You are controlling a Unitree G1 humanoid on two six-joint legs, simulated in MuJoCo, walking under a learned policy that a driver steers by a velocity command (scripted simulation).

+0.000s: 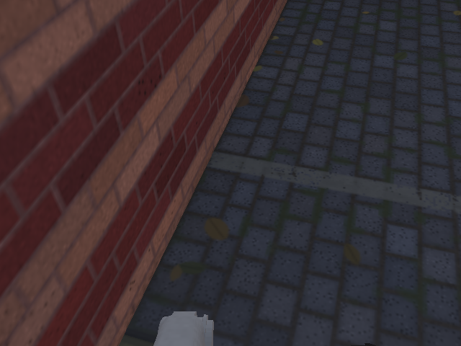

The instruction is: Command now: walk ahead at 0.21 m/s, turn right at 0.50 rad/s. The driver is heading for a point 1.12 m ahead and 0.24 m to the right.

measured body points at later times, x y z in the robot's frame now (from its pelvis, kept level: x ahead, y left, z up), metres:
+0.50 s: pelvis +0.15 +0.06 +0.15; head +0.16 +0.03 +0.60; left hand +0.42 +0.21 +0.06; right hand +0.16 -0.23 +0.02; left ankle +0.26 +0.14 -0.58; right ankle +0.21 -0.10 -0.52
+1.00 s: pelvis +0.20 +0.02 +0.16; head +0.21 +0.01 +0.61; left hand +0.48 +0.11 +0.09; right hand +0.20 -0.27 +0.04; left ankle +0.27 +0.17 -0.57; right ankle +0.18 -0.07 -0.58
